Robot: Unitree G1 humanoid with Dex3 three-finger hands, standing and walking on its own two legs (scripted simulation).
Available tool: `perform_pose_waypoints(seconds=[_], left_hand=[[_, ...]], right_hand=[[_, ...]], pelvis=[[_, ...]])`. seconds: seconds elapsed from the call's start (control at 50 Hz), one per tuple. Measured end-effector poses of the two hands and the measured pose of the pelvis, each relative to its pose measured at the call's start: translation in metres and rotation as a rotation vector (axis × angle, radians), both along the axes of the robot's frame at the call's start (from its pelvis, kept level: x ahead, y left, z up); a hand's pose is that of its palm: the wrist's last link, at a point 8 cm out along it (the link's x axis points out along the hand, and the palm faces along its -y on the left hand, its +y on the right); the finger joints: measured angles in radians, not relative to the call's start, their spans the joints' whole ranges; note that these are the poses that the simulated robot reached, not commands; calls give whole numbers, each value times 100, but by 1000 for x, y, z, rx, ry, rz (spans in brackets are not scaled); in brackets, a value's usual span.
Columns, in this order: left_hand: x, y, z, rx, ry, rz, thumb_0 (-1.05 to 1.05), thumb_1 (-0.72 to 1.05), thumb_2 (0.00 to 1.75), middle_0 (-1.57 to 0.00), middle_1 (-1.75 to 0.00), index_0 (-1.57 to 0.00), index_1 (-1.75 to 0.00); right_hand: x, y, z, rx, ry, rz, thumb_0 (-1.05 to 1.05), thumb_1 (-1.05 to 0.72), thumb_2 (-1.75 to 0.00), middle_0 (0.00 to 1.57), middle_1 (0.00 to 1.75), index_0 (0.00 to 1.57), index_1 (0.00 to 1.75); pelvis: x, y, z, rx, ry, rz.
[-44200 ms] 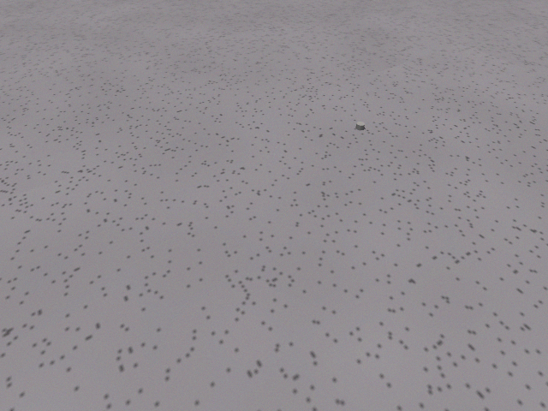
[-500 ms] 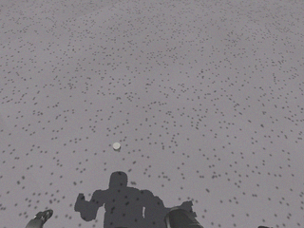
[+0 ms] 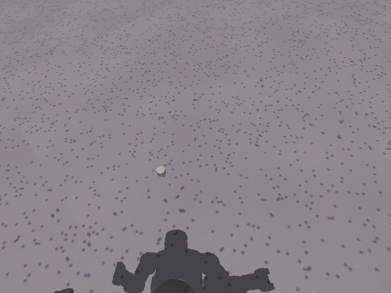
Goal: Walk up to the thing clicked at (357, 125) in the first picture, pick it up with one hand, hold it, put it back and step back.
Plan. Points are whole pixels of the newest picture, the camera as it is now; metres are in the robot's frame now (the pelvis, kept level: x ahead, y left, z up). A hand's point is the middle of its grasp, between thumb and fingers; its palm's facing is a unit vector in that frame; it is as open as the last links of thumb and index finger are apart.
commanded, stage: step back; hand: left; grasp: from above
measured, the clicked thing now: (161, 171) +0.83 +0.28 -0.74
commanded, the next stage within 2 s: stand in 1.68 s
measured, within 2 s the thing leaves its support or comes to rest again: neither
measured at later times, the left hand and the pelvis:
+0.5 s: hand out of the picture -0.11 +0.28 -0.15, palm faces -0.02 -0.91 -0.42, open 7.4 cm; pelvis -0.19 +0.01 -0.01, yaw -2 degrees
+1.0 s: hand out of the picture -0.23 +0.30 -0.15, palm faces +0.05 -0.93 -0.37, open 7.4 cm; pelvis -0.27 +0.01 +0.00, yaw +3 degrees
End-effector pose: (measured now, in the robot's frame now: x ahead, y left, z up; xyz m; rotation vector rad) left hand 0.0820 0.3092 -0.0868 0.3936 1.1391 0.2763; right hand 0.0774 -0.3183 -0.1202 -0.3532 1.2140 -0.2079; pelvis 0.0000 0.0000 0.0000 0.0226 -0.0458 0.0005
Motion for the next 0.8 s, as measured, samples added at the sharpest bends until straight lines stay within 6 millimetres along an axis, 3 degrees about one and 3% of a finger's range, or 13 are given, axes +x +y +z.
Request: perform_pose_waypoints(seconds=[0.12, 0.24, 0.38, 0.52, 0.62, 0.72, 0.8], left_hand=[[-16, 20, -11, -2, -97, -4, 0, 90, 90, -21, -30, -20, -30], [-59, 32, -21, -29, -52, 14, 0, 90, 90, -21, -30, -20, -30], [-128, 27, -21, -46, 5, 19, 0, 90, 90, -21, -30, -20, -30], [-207, 8, -24, -23, 79, 1, 0, 90, 90, -21, -30, -20, -30], [-258, 3, -9, -16, 87, 34, 1, 90, 90, -21, -30, -20, -30], [-282, 13, -2, 0, 26, 55, 1, 90, 90, -21, -30, -20, -30], [-298, 29, -8, -9, -14, 74, 0, 90, 90, -21, -30, -20, -30]], right_hand=[[-56, 10, -4, -40, 79, 41, 0, -91, -90, 20, 30, 20, 30], [-99, 30, 11, -27, 49, 39, 1, -91, -90, 20, 30, 20, 30], [-114, 35, 21, -23, -48, 60, 1, -91, -90, 20, 30, 21, 30], [-139, 19, 3, 14, -137, 52, 0, -91, -90, 20, 30, 21, 30], [-181, 16, 6, 30, -98, 41, 0, -91, -90, 20, 30, 20, 30], [-233, 12, 1, 9, -15, 62, 0, -91, -90, 20, 30, 20, 30], [-268, 17, -1, -10, 51, 74, 0, -91, -90, 20, 30, 20, 30]], pelvis=[[-47, 13, -12, -15, 1, 64], [-90, 22, -6, -21, -22, 53], [-137, 18, 0, -37, -3, 9], [-195, 4, -11, -61, -15, -25], [-226, 1, 0, 3, -4, -21], [-250, 5, 0, -2, 4, 26], [-264, 14, -6, -13, 2, 75]])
